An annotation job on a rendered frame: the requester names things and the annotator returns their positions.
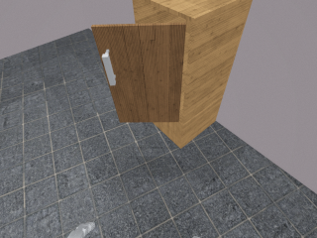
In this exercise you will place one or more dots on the cupboard door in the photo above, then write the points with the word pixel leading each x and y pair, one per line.
pixel 147 59

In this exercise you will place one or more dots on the left robot hand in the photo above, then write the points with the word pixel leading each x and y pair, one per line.
pixel 82 230

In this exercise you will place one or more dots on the handle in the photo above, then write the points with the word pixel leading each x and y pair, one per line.
pixel 109 69

